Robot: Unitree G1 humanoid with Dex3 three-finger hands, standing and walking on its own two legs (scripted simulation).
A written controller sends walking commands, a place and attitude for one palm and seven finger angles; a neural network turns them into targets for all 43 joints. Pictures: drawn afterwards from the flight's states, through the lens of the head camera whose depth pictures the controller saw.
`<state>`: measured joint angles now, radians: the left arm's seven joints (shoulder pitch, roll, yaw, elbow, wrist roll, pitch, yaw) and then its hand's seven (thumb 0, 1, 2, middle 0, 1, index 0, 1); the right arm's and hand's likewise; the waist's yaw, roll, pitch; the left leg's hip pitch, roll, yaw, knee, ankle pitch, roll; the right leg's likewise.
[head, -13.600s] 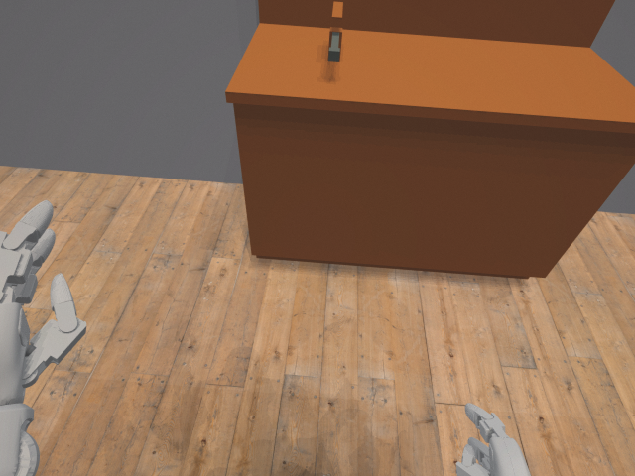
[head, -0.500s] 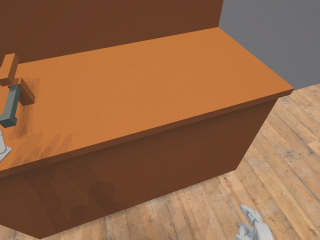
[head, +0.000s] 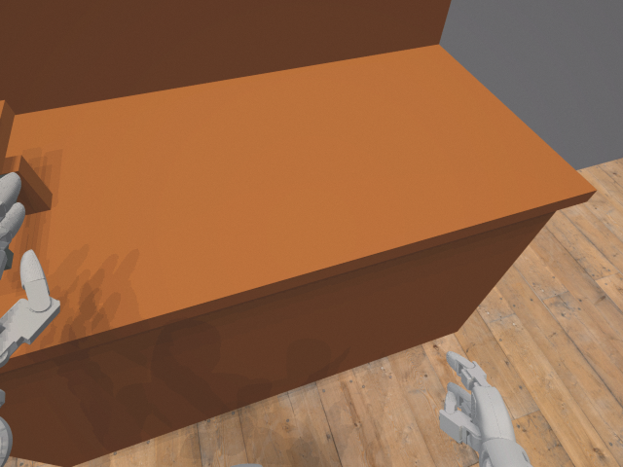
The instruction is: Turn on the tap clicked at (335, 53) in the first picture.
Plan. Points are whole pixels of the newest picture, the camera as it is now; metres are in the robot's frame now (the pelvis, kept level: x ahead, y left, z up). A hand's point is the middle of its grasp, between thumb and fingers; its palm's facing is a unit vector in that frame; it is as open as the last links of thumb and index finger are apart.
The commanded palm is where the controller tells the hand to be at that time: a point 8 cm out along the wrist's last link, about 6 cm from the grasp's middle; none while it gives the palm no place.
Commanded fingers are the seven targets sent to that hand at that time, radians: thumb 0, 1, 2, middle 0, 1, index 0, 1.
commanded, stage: come to a stop and stand still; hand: left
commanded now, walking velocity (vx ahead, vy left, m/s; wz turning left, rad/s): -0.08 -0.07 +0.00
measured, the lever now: out of the picture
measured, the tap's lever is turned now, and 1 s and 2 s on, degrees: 0 0 0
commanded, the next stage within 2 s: look again from close up in 0.62 s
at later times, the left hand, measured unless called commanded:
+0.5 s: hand (8, 343) +0.19 +0.28 +0.15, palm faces +0.43 -0.84 -0.32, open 7.4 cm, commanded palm +0.13 +0.31 +0.18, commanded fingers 0.00 0.90 0.90 -0.20 -0.30 -0.20 -0.30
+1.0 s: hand (43, 329) +0.21 +0.27 +0.14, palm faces +0.29 -0.88 -0.37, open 7.4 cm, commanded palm +0.16 +0.32 +0.18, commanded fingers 0.00 0.90 0.90 -0.20 -0.30 -0.20 -0.30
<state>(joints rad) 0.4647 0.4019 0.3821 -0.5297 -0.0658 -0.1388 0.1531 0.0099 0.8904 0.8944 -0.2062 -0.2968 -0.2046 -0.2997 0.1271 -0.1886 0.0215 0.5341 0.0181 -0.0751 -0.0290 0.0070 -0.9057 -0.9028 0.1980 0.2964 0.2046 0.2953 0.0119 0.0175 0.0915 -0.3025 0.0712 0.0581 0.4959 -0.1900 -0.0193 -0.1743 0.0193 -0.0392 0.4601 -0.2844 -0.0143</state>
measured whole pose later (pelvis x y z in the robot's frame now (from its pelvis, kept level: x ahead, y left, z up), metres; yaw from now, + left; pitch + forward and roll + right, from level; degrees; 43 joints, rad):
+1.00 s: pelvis -0.01 +0.04 +0.00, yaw -1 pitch +0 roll -1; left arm 0.47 0.33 0.28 -0.44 -0.03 -0.21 0.08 0.01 0.89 0.89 -0.20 -0.30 -0.20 -0.30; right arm 0.20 -0.21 0.00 0.57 0.02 -0.15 -0.01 0.01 -0.90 -0.90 0.20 0.30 0.21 0.30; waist 0.01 -0.01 0.04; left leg -0.30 0.03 0.09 0.49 -0.19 0.04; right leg -0.17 -0.03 -0.01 0.44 -0.26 0.04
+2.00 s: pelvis -0.07 +0.05 -0.01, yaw +0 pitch -5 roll -2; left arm 0.33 0.38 0.42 -0.41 -0.02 -0.20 0.11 0.02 0.88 0.89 -0.21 -0.30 -0.21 -0.30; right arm 0.26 -0.22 0.01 0.59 0.02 -0.14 -0.02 0.01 -0.90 -0.90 0.20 0.30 0.20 0.30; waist 0.03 0.01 0.10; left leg -0.33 0.02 0.07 0.56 -0.20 0.05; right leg -0.20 -0.01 0.00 0.50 -0.22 0.02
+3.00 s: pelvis -0.11 +0.14 +0.00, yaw -1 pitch -3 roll +1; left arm 0.37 0.32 0.34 -0.39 -0.04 -0.14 0.14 0.01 0.89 0.89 -0.21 -0.30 -0.20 -0.30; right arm 0.21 -0.23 -0.01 0.64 0.00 -0.13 -0.05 0.01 -0.90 -0.90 0.20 0.30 0.20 0.30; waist 0.02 -0.03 0.06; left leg -0.21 0.00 0.01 0.49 -0.22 0.00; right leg -0.23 0.00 0.01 0.52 -0.24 0.00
